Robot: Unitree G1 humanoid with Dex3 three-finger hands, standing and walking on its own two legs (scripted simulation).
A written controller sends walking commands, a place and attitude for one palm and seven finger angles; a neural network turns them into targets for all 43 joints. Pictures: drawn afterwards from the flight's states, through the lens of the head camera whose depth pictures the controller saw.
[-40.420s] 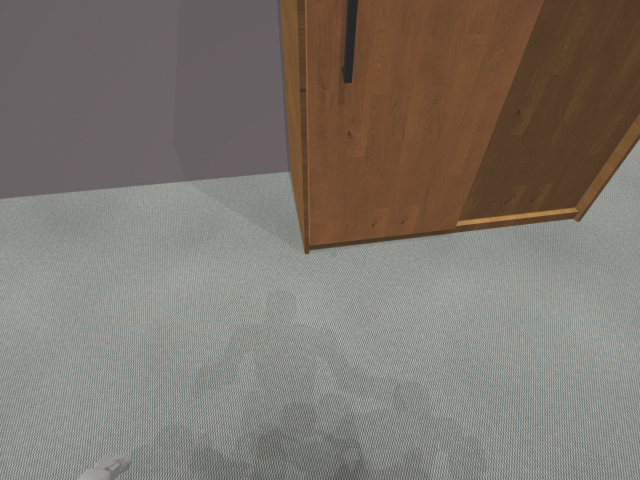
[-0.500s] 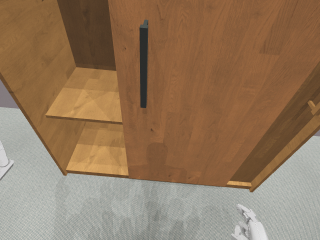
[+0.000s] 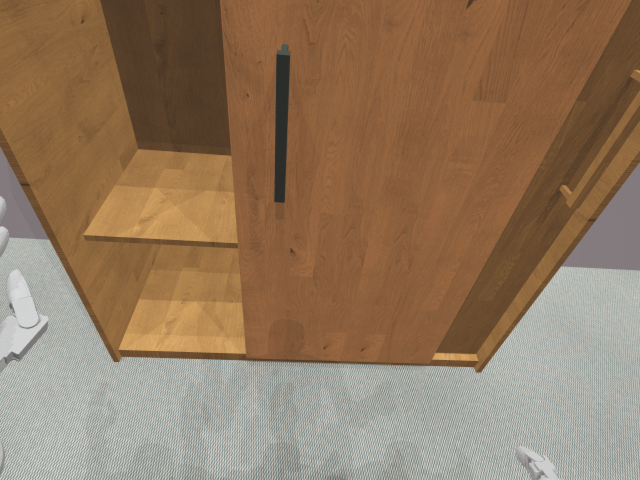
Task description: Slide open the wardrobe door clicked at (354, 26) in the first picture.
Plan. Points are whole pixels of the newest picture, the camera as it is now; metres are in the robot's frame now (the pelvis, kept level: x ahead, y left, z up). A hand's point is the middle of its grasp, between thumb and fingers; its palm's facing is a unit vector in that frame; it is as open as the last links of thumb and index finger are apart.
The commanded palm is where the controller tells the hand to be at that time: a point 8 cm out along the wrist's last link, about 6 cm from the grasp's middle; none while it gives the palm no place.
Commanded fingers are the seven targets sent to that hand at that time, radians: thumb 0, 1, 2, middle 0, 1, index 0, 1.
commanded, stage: stop stepping back and stand still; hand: left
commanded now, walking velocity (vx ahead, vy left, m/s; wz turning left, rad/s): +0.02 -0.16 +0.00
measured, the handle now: (282, 130) +0.65 +0.13 +0.14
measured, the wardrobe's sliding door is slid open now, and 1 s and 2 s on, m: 0.42 0.42 0.42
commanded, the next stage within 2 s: let the arm hang, fingers relaxed in 0.86 s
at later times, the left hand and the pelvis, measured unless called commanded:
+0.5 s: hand (1, 366) +0.16 +0.29 +0.16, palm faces +0.50 -0.80 -0.33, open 7.4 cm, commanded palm +0.09 +0.32 +0.19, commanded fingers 0.00 0.90 0.90 -0.20 -0.30 -0.20 -0.30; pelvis -0.05 +0.02 +0.01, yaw +0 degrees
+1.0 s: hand out of the picture +0.14 +0.30 +0.13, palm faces +0.34 -0.81 -0.48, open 7.4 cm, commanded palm none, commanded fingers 0.00 0.90 0.90 -0.20 -0.30 -0.20 -0.30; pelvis -0.06 +0.04 +0.01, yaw +0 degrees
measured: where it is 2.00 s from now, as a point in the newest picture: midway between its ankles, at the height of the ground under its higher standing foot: outside the picture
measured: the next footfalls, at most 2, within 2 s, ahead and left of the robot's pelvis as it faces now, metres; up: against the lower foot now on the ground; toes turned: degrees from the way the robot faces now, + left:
right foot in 0.24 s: -0.05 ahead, -0.08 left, +0.00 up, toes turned -5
left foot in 0.52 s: +0.03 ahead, +0.16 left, +0.00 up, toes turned +5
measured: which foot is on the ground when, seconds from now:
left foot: down 0.00-0.26, up 0.28-0.50, down 0.52-1.00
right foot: down 0.00-0.02, up 0.04-0.22, down 0.24-1.00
